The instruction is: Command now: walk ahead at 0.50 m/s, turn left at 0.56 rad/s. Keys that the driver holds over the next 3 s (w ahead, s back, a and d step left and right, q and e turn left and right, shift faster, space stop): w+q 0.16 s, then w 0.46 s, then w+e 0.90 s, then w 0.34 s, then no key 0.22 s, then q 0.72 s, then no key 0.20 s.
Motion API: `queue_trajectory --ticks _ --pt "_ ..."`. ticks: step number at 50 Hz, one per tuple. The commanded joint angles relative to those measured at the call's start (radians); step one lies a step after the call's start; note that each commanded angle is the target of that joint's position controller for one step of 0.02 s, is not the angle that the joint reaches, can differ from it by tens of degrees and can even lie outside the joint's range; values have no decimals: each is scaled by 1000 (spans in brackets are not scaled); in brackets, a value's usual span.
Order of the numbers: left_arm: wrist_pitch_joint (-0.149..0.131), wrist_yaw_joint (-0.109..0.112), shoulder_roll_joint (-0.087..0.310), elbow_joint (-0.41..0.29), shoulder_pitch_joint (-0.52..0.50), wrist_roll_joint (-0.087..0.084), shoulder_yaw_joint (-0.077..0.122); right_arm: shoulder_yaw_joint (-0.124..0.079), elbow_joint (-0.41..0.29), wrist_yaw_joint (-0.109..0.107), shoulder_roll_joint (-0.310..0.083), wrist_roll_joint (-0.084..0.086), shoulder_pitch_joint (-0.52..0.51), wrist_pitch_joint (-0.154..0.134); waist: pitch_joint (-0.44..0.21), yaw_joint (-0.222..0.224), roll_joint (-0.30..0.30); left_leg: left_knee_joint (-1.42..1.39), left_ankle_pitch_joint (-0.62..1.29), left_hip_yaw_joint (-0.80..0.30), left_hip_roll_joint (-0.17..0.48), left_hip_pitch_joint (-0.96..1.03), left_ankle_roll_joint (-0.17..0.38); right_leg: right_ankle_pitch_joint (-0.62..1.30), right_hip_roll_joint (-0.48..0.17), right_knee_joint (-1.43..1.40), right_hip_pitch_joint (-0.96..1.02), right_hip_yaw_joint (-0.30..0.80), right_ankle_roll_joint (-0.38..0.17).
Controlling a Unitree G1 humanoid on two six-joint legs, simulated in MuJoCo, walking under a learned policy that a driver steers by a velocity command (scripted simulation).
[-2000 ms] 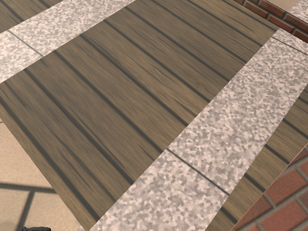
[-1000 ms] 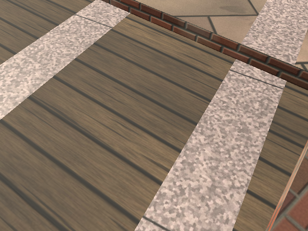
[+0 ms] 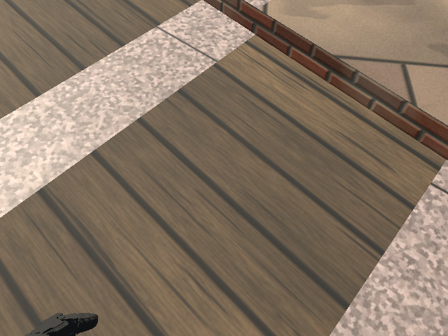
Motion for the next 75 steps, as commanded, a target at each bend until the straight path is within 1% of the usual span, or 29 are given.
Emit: queue_trajectory --ticks 1,5,8,9,10,11,13,15,22,28,30,32,33,34,35,36,38,40,49,55,57,59,60,61,62,63,65,69,75 --pt "-12 -1 53 -87 -88 -11 6 -49 -48 -11 -171 6 22 -6 -66 -13 111 -93 150 -167 190 -78 110 132 77 -129 161 -60 15" --pt "-36 -16 96 -110 -105 -19 22 -48 -36 -14 -160 9 38 3 -69 -8 139 2 98 -289 227 32 101 31 95 -229 190 -30 -13" --pt "-56 -12 150 -65 93 -12 53 -32 -59 -18 -116 4 -13 7 -150 101 158 197 150 -284 177 -20 48 5 45 -291 485 -20 -91" --pt "-59 -7 208 -46 260 2 69 -8 -73 -14 -52 -13 -6 1 -283 161 40 478 9 -177 114 -138 5 -50 -133 -287 732 153 -167" --pt "-48 -14 272 -7 341 13 83 3 -94 -16 -24 16 135 -7 -346 91 -298 749 -398 -67 -7 -471 -55 -252 -321 -385 967 622 -335" --pt "-46 -21 186 -13 311 -16 67 -11 -53 -21 -121 25 155 -7 -269 103 -205 879 -366 -82 76 -585 -71 -426 -332 -415 928 677 -336" --pt "-33 -20 99 -29 239 -12 38 -19 -67 -19 -151 -1 -13 -4 -98 125 -47 894 -208 -36 132 -583 -79 -278 -234 -435 719 398 -276" --pt "-29 -18 75 -15 218 -1 24 -18 -91 -9 -121 -9 -71 -13 -45 94 -45 809 -138 -18 175 -531 -76 -88 -170 -474 597 263 -263" --pt "-23 -12 149 44 265 -28 34 25 -141 13 -37 -15 -205 -25 -35 107 -59 420 50 97 210 -455 -107 159 -127 -545 532 52 -276" --pt "-2 -18 178 98 361 -44 29 21 -184 35 -66 3 -348 -34 -7 141 -72 194 153 129 165 -345 -79 159 -157 -511 583 19 -235" --pt "9 -14 195 111 364 -44 31 12 -182 38 -87 1 -323 -36 -15 105 -81 146 112 140 148 -275 -48 250 -174 -458 619 14 -215" --pt "14 -10 185 109 357 -41 23 -23 -124 28 -150 -11 -125 -34 -132 -5 -49 94 128 156 124 49 3 459 -107 -212 549 -46 -172" --pt "9 -10 139 74 338 -17 1 -45 -97 15 -224 -28 60 -30 -279 -84 49 132 180 -33 307 344 68 229 -50 80 353 -84 -133" --pt "-9 -11 27 58 453 -18 -34 -57 -85 15 -293 -34 102 -21 -409 -36 318 36 41 -452 546 599 214 -434 98 413 10 -112 -77" --pt "-17 -13 139 73 404 -40 -5 -35 -81 17 -195 -25 113 -20 -372 -73 211 -28 -88 -521 532 544 204 -499 66 535 -89 3 -80" --pt "-19 -15 175 47 329 -60 10 -21 -78 17 -164 -19 50 -25 -223 -56 172 -51 -59 -368 499 421 164 -414 27 551 -139 -4 -87" --pt "-6 -8 148 39 273 -44 12 -5 -75 23 -109 -24 -60 -36 -99 1 114 -119 52 -176 414 208 125 -277 -34 472 -86 -29 -72" --pt "22 -6 108 51 309 -42 12 -4 -61 26 -89 -32 -105 -55 -68 50 132 -191 111 -73 381 88 112 -206 -56 438 8 -24 -59" --pt "39 -33 52 -25 118 -29 4 -27 26 -3 -149 -33 -79 -64 20 22 67 -264 262 229 357 88 77 155 -38 81 -28 -57 -42" --pt "40 -67 57 -124 -30 -30 -1 -45 83 -9 -196 -5 -1 -25 57 -18 62 -173 389 293 418 280 49 21 -16 -71 -64 -140 -104" --pt "45 -72 84 -139 5 -29 14 -53 82 -16 -224 0 -16 -10 5 19 98 -49 714 324 418 311 26 -85 42 -79 40 -202 -142" --pt "50 -62 154 -94 229 -34 58 -53 73 -24 -235 5 -41 7 -127 149 99 271 899 369 372 243 -17 -82 131 -144 353 -244 -199" --pt "59 -42 234 -53 399 -36 95 -40 58 -29 -209 -8 -29 1 -220 220 24 555 655 368 331 14 -63 -43 71 -169 666 -99 -251" --pt "57 -30 347 -59 384 -45 112 7 2 -13 -56 -46 63 -26 -288 101 -249 913 -311 306 125 -456 -134 -168 -194 -239 991 460 -435" --pt "41 -34 279 -93 409 -35 89 5 -6 1 -118 -15 -20 -67 -428 168 -133 1034 -411 60 92 -563 -122 -265 -271 -387 1055 717 -487" --pt "28 -37 222 -84 379 -27 73 -9 -40 9 -167 23 -121 -87 -290 183 -82 1021 -318 43 142 -643 -100 -204 -242 -411 973 568 -433" --pt "21 -33 162 -101 256 -32 55 -9 -35 -2 -160 -12 -143 -99 -137 99 9 849 -179 55 216 -558 -92 -22 -156 -417 691 349 -367" --pt "16 -16 150 -127 206 -20 48 -12 -32 -1 -138 -36 -108 -57 -92 32 -14 693 -93 72 233 -420 -141 195 -96 -481 461 218 -368" --pt "30 13 183 -93 291 -33 58 14 -86 8 -83 -28 -321 -57 -44 109 -54 273 245 91 156 -350 -176 64 -11 -466 380 136 -288"
Next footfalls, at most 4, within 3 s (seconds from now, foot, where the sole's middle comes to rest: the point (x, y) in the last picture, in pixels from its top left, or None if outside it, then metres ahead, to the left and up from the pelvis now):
0.16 right None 0.27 -0.15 -0.78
0.66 left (161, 330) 0.48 0.16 -0.78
1.20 right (233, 234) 0.78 -0.07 -0.78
1.68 left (190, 162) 1.09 0.07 -0.78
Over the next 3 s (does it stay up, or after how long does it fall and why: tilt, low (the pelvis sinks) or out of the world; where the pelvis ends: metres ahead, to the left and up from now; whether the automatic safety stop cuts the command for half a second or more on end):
stays up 1.15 -0.06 -0.01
